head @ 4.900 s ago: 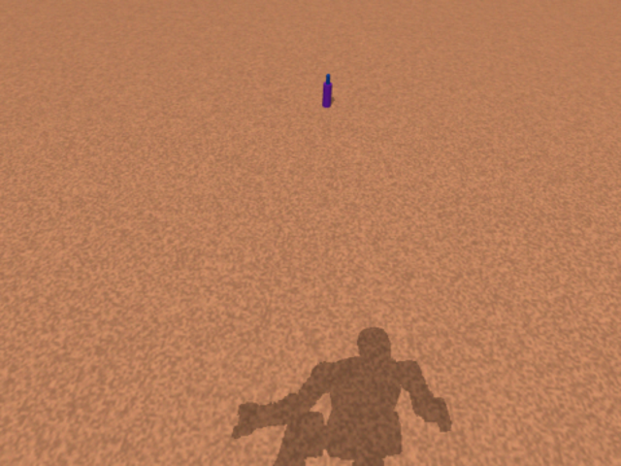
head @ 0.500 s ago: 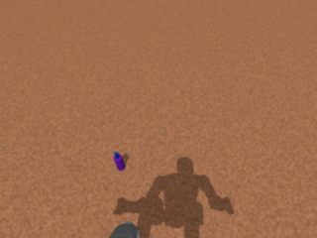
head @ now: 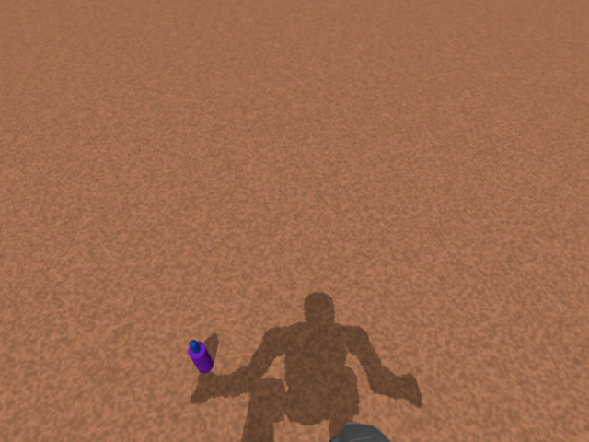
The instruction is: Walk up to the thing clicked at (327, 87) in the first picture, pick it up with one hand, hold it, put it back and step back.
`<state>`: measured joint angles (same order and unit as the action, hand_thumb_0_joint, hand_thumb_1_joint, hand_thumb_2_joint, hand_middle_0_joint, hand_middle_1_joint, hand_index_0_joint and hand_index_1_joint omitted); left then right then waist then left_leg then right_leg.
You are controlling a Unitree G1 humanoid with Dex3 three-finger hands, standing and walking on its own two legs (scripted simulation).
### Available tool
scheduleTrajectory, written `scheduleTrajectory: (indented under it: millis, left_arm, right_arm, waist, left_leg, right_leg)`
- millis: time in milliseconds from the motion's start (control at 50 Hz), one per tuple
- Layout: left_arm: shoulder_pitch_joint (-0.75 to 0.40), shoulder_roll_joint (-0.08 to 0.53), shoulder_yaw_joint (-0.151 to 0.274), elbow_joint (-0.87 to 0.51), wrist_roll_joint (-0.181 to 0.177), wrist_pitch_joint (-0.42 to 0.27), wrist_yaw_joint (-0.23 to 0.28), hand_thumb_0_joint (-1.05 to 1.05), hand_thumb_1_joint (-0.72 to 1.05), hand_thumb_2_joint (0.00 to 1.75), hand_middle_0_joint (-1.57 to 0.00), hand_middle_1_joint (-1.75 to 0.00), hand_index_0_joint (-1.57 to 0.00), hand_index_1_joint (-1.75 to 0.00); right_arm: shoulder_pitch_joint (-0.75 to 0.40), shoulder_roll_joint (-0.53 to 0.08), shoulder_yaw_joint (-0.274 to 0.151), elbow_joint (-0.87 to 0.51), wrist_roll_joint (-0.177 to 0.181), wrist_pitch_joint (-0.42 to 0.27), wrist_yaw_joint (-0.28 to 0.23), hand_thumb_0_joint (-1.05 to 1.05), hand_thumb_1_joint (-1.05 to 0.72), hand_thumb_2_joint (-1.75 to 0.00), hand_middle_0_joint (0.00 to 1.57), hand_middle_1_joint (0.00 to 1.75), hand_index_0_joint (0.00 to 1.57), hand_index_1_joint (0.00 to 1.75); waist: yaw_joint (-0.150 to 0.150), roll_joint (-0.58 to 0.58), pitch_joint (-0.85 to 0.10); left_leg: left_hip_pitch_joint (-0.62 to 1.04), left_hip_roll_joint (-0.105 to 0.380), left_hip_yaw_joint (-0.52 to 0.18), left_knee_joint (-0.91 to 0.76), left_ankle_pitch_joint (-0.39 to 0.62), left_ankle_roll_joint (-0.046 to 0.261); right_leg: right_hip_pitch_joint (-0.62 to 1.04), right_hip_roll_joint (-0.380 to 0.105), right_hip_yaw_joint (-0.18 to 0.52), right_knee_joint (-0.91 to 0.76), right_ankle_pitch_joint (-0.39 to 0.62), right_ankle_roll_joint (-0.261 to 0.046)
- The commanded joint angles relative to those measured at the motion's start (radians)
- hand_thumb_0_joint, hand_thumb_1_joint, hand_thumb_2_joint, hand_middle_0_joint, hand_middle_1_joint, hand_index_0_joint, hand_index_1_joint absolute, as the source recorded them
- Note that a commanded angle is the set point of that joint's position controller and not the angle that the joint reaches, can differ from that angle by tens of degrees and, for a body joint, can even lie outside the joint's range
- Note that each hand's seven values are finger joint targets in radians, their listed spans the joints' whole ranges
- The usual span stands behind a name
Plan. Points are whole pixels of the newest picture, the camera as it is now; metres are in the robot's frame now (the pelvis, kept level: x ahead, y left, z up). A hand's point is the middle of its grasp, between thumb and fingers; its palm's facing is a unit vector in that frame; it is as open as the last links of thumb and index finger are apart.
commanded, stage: walk up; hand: left
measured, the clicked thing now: (199, 354) +0.47 +0.27 -0.66
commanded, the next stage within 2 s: stand in 1.52 s
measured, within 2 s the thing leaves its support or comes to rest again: neither
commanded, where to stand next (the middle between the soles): +0.14 +0.01 m, yaw +0 degrees
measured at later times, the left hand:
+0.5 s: hand out of the picture +0.13 +0.29 -0.16, palm faces -0.03 -0.93 -0.36, open 7.3 cm
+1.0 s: hand out of the picture +0.15 +0.27 -0.13, palm faces -0.02 -0.94 -0.35, open 7.3 cm
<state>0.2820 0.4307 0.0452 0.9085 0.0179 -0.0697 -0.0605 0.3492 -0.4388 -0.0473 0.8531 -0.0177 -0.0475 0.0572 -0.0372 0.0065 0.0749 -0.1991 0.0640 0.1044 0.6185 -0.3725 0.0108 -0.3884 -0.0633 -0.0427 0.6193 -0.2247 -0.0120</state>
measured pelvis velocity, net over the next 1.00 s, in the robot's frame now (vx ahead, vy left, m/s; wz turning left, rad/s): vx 0.07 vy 0.01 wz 0.00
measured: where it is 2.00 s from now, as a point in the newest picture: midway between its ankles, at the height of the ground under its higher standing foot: outside the picture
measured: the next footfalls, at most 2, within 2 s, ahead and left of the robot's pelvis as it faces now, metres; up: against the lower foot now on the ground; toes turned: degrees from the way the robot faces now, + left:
right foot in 0.02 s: +0.13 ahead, -0.13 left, +0.00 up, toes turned -1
left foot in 0.28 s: +0.15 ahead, +0.14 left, +0.00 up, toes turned +3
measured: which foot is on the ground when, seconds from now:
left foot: down 0.00-0.02, up 0.04-0.26, down 0.28-1.00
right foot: up 0.00-0.00, down 0.02-1.00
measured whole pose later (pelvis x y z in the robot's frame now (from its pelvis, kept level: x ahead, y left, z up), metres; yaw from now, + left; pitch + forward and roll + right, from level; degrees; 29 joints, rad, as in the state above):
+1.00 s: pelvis +0.07 +0.01 +0.02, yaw +0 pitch -3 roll +0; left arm 0.07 0.36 -0.01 1.17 0.01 -0.02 -0.01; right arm 0.03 -0.36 -0.01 1.16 0.00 0.00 0.03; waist 0.01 0.01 0.06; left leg -0.18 0.03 0.05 0.37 -0.14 -0.01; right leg -0.15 -0.05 -0.01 0.37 -0.17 0.04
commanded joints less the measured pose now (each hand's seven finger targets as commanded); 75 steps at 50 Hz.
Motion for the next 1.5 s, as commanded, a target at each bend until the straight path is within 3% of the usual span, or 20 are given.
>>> scheduleTrajectory:
  millis: [0,20,40,100,160,200,240,260,280,300,320,340,380,420,440,500,660,960,1080,1480]
  left_arm:
    - [0.147,0.315,0.094,-0.04,0.003,-0.046,0.063,0.0,0.9,0.9,-0.2,-0.3,-0.2,-0.3]
    - [0.107,0.336,0.088,-0.057,-0.011,-0.035,0.062,0.0,0.9,0.9,-0.2,-0.3,-0.2,-0.3]
    - [0.084,0.319,0.085,-0.068,-0.02,-0.031,0.065,0.0,0.9,0.9,-0.2,-0.3,-0.2,-0.3]
    - [0.021,0.263,0.062,-0.079,-0.019,-0.023,0.077,0.0,0.9,0.9,-0.2,-0.3,-0.2,-0.3]
    - [-0.019,0.24,0.046,-0.09,-0.003,-0.017,0.083,0.0,0.9,0.9,-0.2,-0.3,-0.2,-0.3]
    - [-0.082,0.239,0.041,-0.092,-0.012,-0.007,0.085,0.0,0.9,0.9,-0.2,-0.3,-0.2,-0.3]
    - [-0.118,0.205,0.022,-0.09,-0.027,0.01,0.086,0.0,0.9,0.9,-0.2,-0.3,-0.2,-0.3]
    - [-0.11,0.164,0.01,-0.091,-0.034,0.018,0.084,0.0,0.9,0.9,-0.2,-0.3,-0.2,-0.3]
    - [-0.059,0.143,0.002,-0.072,-0.046,0.032,0.087,0.0,0.9,0.9,-0.2,-0.3,-0.2,-0.3]
    - [-0.055,0.192,0.02,-0.02,-0.039,0.042,0.092,0.0,0.9,0.9,-0.2,-0.3,-0.2,-0.3]
    - [-0.05,0.192,0.018,-0.004,-0.03,0.044,0.088,0.0,0.9,0.9,-0.2,-0.3,-0.2,-0.3]
    - [-0.047,0.17,0.015,0.022,-0.028,0.043,0.083,0.0,0.9,0.9,-0.2,-0.3,-0.2,-0.3]
    - [-0.045,0.185,0.015,0.057,-0.024,0.028,0.082,0.0,0.9,0.9,-0.2,-0.3,-0.2,-0.3]
    - [-0.127,0.215,0.013,0.057,-0.015,0.023,0.079,0.0,0.9,0.9,-0.2,-0.3,-0.2,-0.3]
    - [-0.166,0.209,0.006,0.058,-0.016,0.024,0.077,0.0,0.9,0.9,-0.2,-0.3,-0.2,-0.3]
    - [-0.141,0.171,-0.011,0.113,-0.025,0.026,0.075,0.0,0.9,0.9,-0.2,-0.3,-0.2,-0.3]
    - [-0.207,0.165,-0.019,0.171,-0.022,0.018,0.073,0.0,0.9,0.9,-0.2,-0.3,-0.2,-0.3]
    - [-0.259,0.142,-0.01,0.214,-0.015,0.033,0.066,0.0,0.9,0.9,-0.2,-0.3,-0.2,-0.3]
    - [-0.26,0.139,-0.005,0.213,-0.01,0.038,0.065,0.0,0.9,0.9,-0.2,-0.3,-0.2,-0.3]
    - [-0.276,0.129,0.004,0.201,-0.009,0.041,0.067,0.0,0.9,0.9,-0.2,-0.3,-0.2,-0.3]
  right_arm:
    - [-0.023,-0.061,-0.005,-0.103,0.015,-0.007,-0.029,0.0,-0.9,-0.9,0.2,0.3,0.2,0.3]
    - [-0.043,-0.165,-0.04,-0.087,0.01,0.01,-0.047,0.0,-0.9,-0.9,0.2,0.3,0.2,0.3]
    - [-0.039,-0.193,-0.048,-0.071,0.016,0.015,-0.053,0.0,-0.9,-0.9,0.2,0.3,0.2,0.3]
    - [0.003,-0.175,-0.047,-0.019,0.019,0.017,-0.055,0.0,-0.9,-0.9,0.2,0.3,0.2,0.3]
    - [-0.022,-0.145,-0.044,0.004,0.016,0.026,-0.05,0.0,-0.9,-0.9,0.2,0.3,0.2,0.3]
    - [-0.016,-0.129,-0.041,0.026,0.019,0.023,-0.053,0.0,-0.9,-0.9,0.2,0.3,0.2,0.3]
    - [-0.008,-0.151,-0.053,0.052,0.01,0.013,-0.062,0.0,-0.9,-0.9,0.2,0.3,0.2,0.3]
    - [-0.036,-0.207,-0.064,0.046,0.001,0.009,-0.066,0.0,-0.9,-0.9,0.2,0.3,0.2,0.3]
    - [-0.15,-0.27,-0.066,0.004,0.008,0.006,-0.064,0.0,-0.9,-0.9,0.2,0.3,0.2,0.3]
    - [-0.201,-0.27,-0.063,0.008,0.021,0.009,-0.057,0.0,-0.9,-0.9,0.2,0.3,0.2,0.3]
    - [-0.239,-0.242,-0.053,0.009,0.014,0.014,-0.057,0.0,-0.9,-0.9,0.2,0.3,0.2,0.3]
    - [-0.261,-0.21,-0.038,0.018,0.016,0.017,-0.059,0.0,-0.9,-0.9,0.2,0.3,0.2,0.3]
    - [-0.287,-0.177,-0.021,0.04,0.02,0.021,-0.056,0.0,-0.9,-0.9,0.2,0.3,0.2,0.3]
    - [-0.26,-0.153,-0.011,0.071,0.025,0.03,-0.052,0.0,-0.9,-0.9,0.2,0.3,0.2,0.3]
    - [-0.255,-0.165,-0.014,0.089,0.022,0.029,-0.052,0.0,-0.9,-0.9,0.2,0.3,0.2,0.3]
    - [-0.327,-0.17,-0.008,0.114,0.018,0.024,-0.049,0.0,-0.9,-0.9,0.2,0.3,0.2,0.3]
    - [-0.367,-0.147,0.001,0.182,0.027,0.025,-0.048,0.0,-0.9,-0.9,0.2,0.3,0.2,0.3]
    - [-0.378,-0.128,0.003,0.26,0.019,0.028,-0.046,0.0,-0.9,-0.9,0.2,0.3,0.2,0.3]
    - [-0.373,-0.135,0.001,0.26,0.016,0.027,-0.047,0.0,-0.9,-0.9,0.2,0.3,0.2,0.3]
    - [-0.323,-0.124,-0.002,0.258,0.014,0.028,-0.052,0.0,-0.9,-0.9,0.2,0.3,0.2,0.3]
  waist:
    - [0.097,-0.304,-0.078]
    - [0.093,-0.171,-0.053]
    - [0.084,-0.128,-0.04]
    - [0.046,-0.165,-0.08]
    - [0.045,-0.19,-0.109]
    - [0.023,-0.192,-0.133]
    - [-0.009,-0.104,-0.131]
    - [0.005,0.021,-0.128]
    - [0.052,0.155,-0.121]
    - [0.051,0.15,-0.104]
    - [0.069,0.105,-0.095]
    - [0.078,0.092,-0.082]
    - [0.083,0.122,-0.089]
    - [0.037,0.056,-0.069]
    - [0.023,0.064,-0.076]
    - [0.058,0.099,-0.089]
    - [0.036,0.022,-0.135]
    - [0.043,-0.012,-0.123]
    - [0.043,0.004,-0.102]
    - [0.028,-0.012,-0.119]
  left_leg:
    - [-0.432,-0.063,-0.024,0.405,-0.156,0.025]
    - [-0.423,-0.031,-0.117,0.454,-0.212,0.023]
    - [-0.428,-0.007,-0.149,0.492,-0.204,0.018]
    - [-0.343,0.02,-0.145,0.398,-0.121,0.012]
    - [-0.201,0.003,-0.106,0.226,-0.06,0.003]
    - [-0.091,-0.018,-0.064,0.092,0.059,0.001]
    - [0.023,-0.037,-0.068,-0.062,0.278,0.016]
    - [0.029,0.072,-0.21,-0.116,0.346,0.046]
    - [-0.097,0.248,-0.463,-0.223,0.194,0.148]
    - [-0.205,0.278,-0.483,-0.232,0.108,0.219]
    - [-0.217,0.234,-0.428,-0.215,0.069,0.201]
    - [-0.231,0.18,-0.345,-0.195,0.035,0.153]
    - [-0.216,0.114,-0.258,-0.13,0.107,0.072]
    - [-0.153,0.067,-0.229,-0.126,-0.005,0.037]
    - [-0.106,0.072,-0.234,-0.157,-0.018,0.04]
    - [-0.116,0.11,-0.271,-0.217,0.005,0.06]
    - [0.036,0.077,-0.189,-0.217,0.209,0.028]
    - [0.079,0.074,-0.165,-0.334,0.215,0.002]
    - [0.049,0.075,-0.175,-0.358,0.161,0.004]
    - [0.095,0.072,-0.153,-0.325,0.276,0.003]
  right_leg:
    - [0.382,-0.305,0.555,-0.331,-0.037,-0.137]
    - [0.309,-0.371,0.621,-0.326,0.011,-0.253]
    - [0.291,-0.353,0.557,-0.288,0.114,-0.287]
    - [0.242,-0.236,0.296,-0.2,0.309,-0.219]
    - [0.139,-0.205,0.188,-0.131,0.483,-0.203]
    - [0.083,-0.189,0.139,-0.048,0.502,-0.184]
    - [-0.018,-0.144,0.113,0.054,0.312,-0.117]
    - [-0.076,-0.083,0.073,0.113,0.13,-0.064]
    - [-0.038,0.032,0.012,0.173,-0.133,-0.012]
    - [0.076,0.028,0.032,0.225,-0.306,-0.014]
    - [0.092,0.025,0.039,0.187,-0.291,-0.018]
    - [0.115,0.02,0.037,0.108,-0.213,-0.021]
    - [0.165,-0.015,0.076,-0.044,-0.01,-0.023]
    - [0.067,-0.077,0.19,-0.117,-0.083,-0.053]
    - [0.053,-0.063,0.159,-0.106,-0.063,-0.044]
    - [0.129,-0.014,0.089,-0.107,-0.033,-0.017]
    - [0.166,-0.063,0.115,-0.231,0.129,-0.01]
    - [0.231,-0.075,0.114,-0.336,0.09,0.001]
    - [0.237,-0.069,0.111,-0.35,0.063,0.003]
    - [0.235,-0.073,0.108,-0.347,0.131,0.007]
